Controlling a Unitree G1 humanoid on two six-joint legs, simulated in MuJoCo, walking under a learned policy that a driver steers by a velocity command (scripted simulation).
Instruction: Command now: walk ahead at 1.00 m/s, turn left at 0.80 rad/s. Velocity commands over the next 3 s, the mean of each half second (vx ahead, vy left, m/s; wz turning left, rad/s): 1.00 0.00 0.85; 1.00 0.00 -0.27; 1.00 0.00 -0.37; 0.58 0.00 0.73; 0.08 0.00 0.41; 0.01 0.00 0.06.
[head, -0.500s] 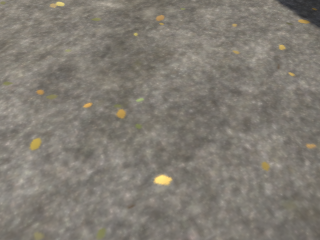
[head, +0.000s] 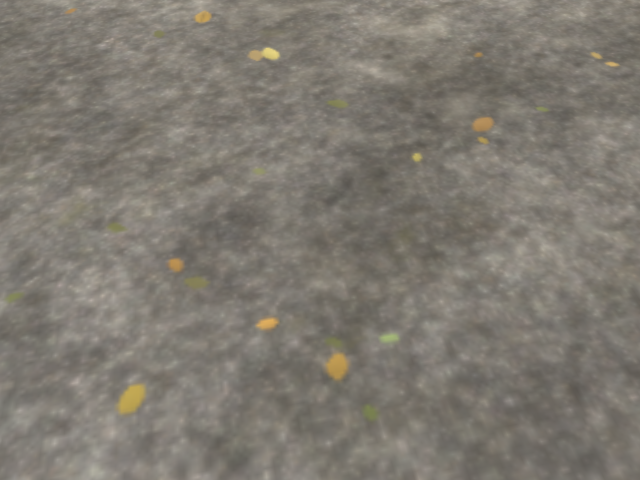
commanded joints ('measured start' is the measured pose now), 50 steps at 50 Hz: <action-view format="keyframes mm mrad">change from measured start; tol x32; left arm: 1 -139 26 -8 -74 -2 -37 1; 27 -510 42 -55 -377 15 45 -20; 32 181 231 37 -191 19 49 34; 50 57 182 65 -102 -31 36 -9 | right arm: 1 -73 35 29 -97 3 -2 28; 9 424 -151 -48 52 7 -11 -12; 50 -158 -83 48 -209 -13 -84 -39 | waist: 1 -75 -93 128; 31 134 31 -180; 33 57 -484 -334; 36 28 -17 -36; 50 -21 -83 -33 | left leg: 1 72 14 33 -196 178 22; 9 859 -221 82 -476 -89 170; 11 1223 115 -710 -688 -111 433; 20 378 -97 -399 -998 -29 260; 30 873 -15 -265 -609 902 83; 34 -8 -201 -147 353 -263 12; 50 561 -142 -22 -647 28 -86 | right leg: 1 -183 -199 -15 -225 416 -49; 8 21 -278 -56 428 1384 -26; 11 -819 44 163 1443 -199 57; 25 -441 -105 187 302 513 32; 31 -33 -4 139 229 146 -88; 33 366 -354 1071 -10 -276 -288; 44 -397 -73 574 -225 134 -235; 50 -165 -92 572 61 663 -145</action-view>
